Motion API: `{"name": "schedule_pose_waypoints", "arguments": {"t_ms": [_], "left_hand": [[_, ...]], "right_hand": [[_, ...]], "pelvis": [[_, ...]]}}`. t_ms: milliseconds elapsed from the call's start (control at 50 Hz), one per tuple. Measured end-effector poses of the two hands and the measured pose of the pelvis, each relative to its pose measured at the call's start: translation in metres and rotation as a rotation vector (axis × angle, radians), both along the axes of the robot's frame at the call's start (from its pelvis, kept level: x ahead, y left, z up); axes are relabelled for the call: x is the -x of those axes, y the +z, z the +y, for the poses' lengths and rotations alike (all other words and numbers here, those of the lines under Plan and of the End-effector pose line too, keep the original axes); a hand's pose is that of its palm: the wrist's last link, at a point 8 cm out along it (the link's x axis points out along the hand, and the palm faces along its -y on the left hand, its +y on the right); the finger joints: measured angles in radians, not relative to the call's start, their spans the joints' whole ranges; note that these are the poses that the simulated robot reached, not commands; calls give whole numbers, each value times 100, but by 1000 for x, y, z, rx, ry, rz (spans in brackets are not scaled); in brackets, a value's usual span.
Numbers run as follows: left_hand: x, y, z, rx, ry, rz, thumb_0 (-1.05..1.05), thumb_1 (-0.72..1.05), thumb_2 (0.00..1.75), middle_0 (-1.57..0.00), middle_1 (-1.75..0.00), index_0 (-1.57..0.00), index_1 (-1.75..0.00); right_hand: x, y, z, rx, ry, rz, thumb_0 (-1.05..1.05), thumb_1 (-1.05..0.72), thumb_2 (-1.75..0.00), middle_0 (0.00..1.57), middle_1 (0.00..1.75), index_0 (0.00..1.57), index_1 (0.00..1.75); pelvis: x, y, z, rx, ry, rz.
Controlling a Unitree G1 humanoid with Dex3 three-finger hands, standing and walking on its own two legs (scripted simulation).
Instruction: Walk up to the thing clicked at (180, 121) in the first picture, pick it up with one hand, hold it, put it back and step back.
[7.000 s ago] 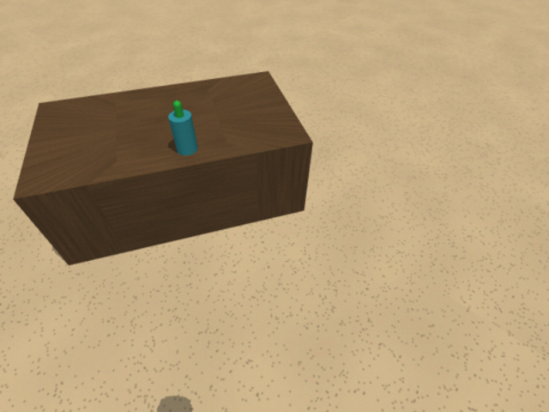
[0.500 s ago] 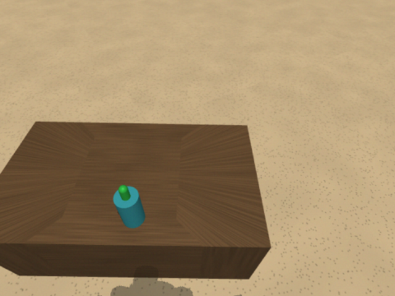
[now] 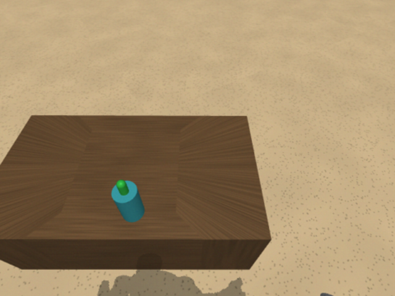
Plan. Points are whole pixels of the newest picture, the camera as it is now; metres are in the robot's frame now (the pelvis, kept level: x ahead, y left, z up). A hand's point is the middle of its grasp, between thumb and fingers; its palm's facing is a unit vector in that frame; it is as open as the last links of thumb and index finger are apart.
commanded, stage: go down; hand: left
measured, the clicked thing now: (127, 198) +0.46 +0.24 -0.26
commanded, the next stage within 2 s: none
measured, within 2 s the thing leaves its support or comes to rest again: neither
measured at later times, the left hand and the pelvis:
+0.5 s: hand out of the picture +0.16 +0.27 -0.15, palm faces +0.06 -0.94 -0.35, open 16.6 cm; pelvis +0.00 +0.01 -0.02, yaw -1 degrees
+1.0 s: hand (70, 294) +0.16 +0.28 -0.13, palm faces +0.09 -0.94 -0.33, open 17.5 cm; pelvis +0.01 +0.01 -0.03, yaw +0 degrees
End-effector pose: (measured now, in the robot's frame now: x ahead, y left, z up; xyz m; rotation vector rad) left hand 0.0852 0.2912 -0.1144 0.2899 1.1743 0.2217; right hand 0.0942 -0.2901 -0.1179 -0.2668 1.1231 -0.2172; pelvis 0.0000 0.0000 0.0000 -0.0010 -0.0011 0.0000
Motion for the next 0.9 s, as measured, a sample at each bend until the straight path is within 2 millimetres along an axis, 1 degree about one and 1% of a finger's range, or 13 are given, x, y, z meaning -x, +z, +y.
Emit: {"name": "schedule_pose_waypoints", "arguments": {"t_ms": [40, 100, 160, 200, 280, 360, 440, 540, 620, 720, 900], "left_hand": [[-16, 0, -3, 2, -4, -37, 0, 80, 79, -15, -22, -16, -21], [-41, -1, -2, -5, -5, -64, 0, 66, 65, -11, -15, -11, -15], [-59, 2, 1, -6, 3, -90, 0, 51, 50, -8, -10, -9, -10], [-64, 6, 2, -4, 2, -91, 0, 40, 41, -8, -7, -8, -8], [-63, 8, 7, 2, 4, -52, 0, 19, 27, -7, -5, -7, -5], [-60, 5, 12, -1, 19, -36, 0, -3, 18, -8, -4, -7, -4], [-60, 5, 15, -9, 22, -46, 0, -24, 12, -8, -4, -8, -5], [-65, 7, 19, -13, 26, -73, -1, -43, 7, -9, -4, -8, -5], [-67, 9, 21, -5, 25, -87, -1, -51, 4, -9, -4, -9, -5], [-68, 12, 22, 4, 21, -95, -1, -56, 2, -10, -4, -10, -5], [-66, 15, 27, 1, 28, -106, -1, -58, 1, -10, -4, -10, -4]], "right_hand": [[-16, 0, 3, -7, -22, -83, 1, -80, -79, 14, 22, 14, 21], [-40, 1, 5, -7, -38, -175, 1, -66, -65, 11, 16, 11, 15], [-53, 6, 7, -13, -41, -246, 1, -48, -50, 9, 12, 8, 11], [-54, 11, 8, -16, -43, -270, 1, -35, -40, 8, 10, 7, 9], [-47, 11, 10, -26, -44, -257, 1, -9, -27, 6, 7, 6, 7], [-39, 5, 13, -22, -52, -229, 0, 11, -18, 6, 6, 6, 6], [-36, 2, 14, -3, -54, -222, 0, 27, -12, 6, 6, 5, 5], [-44, 5, 18, 18, -48, -261, 0, 39, -8, 6, 5, 5, 5], [-52, 8, 23, 20, -42, -304, 0, 45, -6, 6, 5, 5, 5], [-56, 11, 28, 15, -34, -333, 0, 49, -5, 6, 5, 5, 5], [-52, 13, 31, 17, -28, -357, -1, 53, -4, 6, 5, 5, 5]], "pelvis": [[6, -3, 1, 3, -3, 24], [12, -9, 2, 5, -8, 67], [12, -12, 3, 5, -7, 97], [9, -12, 4, 2, -7, 105], [3, -14, 5, 0, -12, 121], [1, -18, 7, 1, -13, 129], [-1, -21, 8, 2, -14, 135], [-4, -24, 11, 6, -12, 139], [-6, -26, 13, 8, -11, 140], [-9, -27, 15, 10, -9, 143], [-8, -31, 16, 13, -8, 150]]}}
